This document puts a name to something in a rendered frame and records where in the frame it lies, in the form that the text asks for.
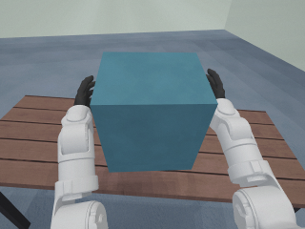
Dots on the robot left forearm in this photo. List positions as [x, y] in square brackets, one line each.
[75, 155]

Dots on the left robot hand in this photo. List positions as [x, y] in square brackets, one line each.
[84, 93]

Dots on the robot right forearm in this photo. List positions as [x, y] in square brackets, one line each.
[246, 165]

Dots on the table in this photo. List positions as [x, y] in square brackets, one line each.
[29, 159]

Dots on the robot left upper arm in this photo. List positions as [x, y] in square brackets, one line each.
[83, 215]

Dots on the carton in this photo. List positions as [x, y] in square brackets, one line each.
[151, 110]

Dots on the robot right upper arm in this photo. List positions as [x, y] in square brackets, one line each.
[263, 207]

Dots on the right robot hand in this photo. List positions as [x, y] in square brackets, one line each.
[216, 84]

